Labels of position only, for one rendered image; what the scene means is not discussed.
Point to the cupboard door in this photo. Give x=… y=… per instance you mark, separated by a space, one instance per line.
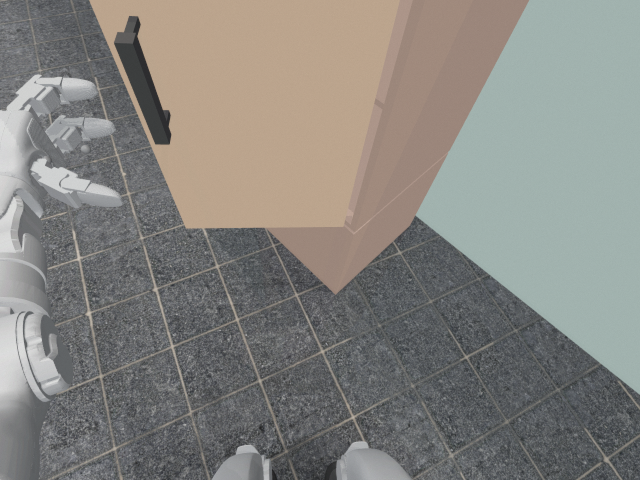
x=270 y=102

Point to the robot left upper arm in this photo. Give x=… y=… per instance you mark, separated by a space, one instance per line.
x=34 y=366

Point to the right robot shin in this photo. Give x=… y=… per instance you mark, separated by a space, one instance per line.
x=357 y=445

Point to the handle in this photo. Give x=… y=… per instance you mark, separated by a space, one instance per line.
x=134 y=63

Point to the left robot shin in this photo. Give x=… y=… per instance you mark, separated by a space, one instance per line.
x=246 y=449

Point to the robot left forearm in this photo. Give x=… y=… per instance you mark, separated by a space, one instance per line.
x=23 y=260

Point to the robot shin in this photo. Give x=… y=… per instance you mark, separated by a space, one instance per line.
x=246 y=449
x=357 y=445

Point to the left robot hand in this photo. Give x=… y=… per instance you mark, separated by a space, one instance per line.
x=23 y=142

